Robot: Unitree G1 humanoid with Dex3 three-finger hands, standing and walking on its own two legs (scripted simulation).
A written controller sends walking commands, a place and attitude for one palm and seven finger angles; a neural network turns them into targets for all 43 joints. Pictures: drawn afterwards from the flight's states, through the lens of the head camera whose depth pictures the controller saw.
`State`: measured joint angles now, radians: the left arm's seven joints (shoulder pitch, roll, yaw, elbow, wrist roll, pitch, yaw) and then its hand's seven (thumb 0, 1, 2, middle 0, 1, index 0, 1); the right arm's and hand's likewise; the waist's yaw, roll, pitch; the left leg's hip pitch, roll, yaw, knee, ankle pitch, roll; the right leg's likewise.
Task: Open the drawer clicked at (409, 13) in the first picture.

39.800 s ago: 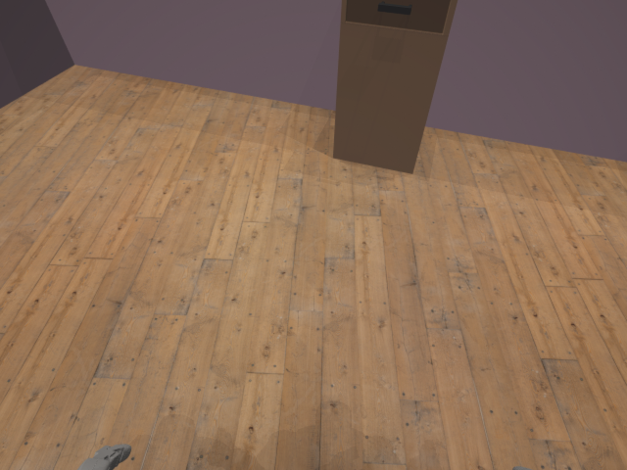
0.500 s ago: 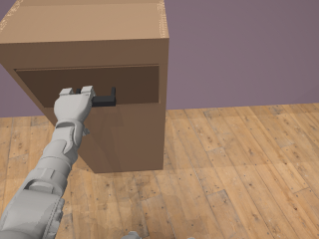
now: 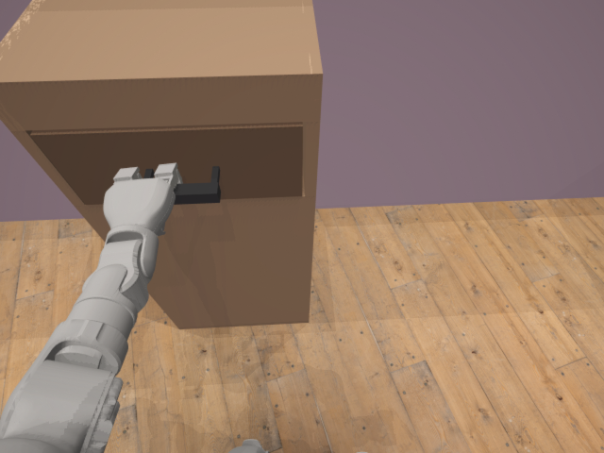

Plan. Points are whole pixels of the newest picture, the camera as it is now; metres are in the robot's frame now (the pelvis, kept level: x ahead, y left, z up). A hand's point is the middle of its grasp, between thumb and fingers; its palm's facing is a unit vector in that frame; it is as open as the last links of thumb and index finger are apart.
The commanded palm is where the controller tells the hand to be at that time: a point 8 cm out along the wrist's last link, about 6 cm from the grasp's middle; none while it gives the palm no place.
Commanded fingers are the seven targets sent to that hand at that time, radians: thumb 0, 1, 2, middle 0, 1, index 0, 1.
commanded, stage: pull the drawer open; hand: left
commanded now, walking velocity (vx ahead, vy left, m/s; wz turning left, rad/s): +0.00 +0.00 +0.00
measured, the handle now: (180, 183) +0.50 +0.19 +0.03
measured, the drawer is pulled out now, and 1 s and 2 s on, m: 0.00 0.13 0.25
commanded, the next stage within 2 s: none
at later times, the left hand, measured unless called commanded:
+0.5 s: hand (149, 261) +0.37 +0.22 +0.01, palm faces -0.02 -0.06 -1.00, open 5.9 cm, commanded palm +0.34 +0.21 +0.06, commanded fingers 0.00 0.90 0.90 -0.40 -1.35 -0.40 -1.35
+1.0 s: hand (141, 308) +0.30 +0.22 +0.01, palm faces -0.01 -0.07 -1.00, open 5.8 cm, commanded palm +0.28 +0.20 +0.06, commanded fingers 0.00 0.90 0.90 -0.40 -1.35 -0.40 -1.35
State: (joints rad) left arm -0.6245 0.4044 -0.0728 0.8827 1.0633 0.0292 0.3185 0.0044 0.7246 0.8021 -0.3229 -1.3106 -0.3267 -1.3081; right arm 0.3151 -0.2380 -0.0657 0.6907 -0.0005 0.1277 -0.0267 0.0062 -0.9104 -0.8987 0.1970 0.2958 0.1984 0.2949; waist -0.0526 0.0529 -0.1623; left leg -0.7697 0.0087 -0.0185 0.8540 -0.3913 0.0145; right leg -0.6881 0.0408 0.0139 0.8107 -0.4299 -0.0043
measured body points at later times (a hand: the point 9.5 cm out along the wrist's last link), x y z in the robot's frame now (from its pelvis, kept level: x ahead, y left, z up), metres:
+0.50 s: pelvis +0.01 +0.00 +0.01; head +0.06 -0.01 +0.45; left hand +0.37 +0.22 +0.06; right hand +0.13 -0.26 -0.12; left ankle +0.00 +0.11 -0.70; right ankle -0.03 -0.12 -0.70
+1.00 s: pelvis +0.00 -0.01 +0.01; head +0.04 -0.04 +0.46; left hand +0.30 +0.22 +0.06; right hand +0.17 -0.25 -0.11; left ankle +0.00 +0.11 -0.70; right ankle -0.03 -0.12 -0.70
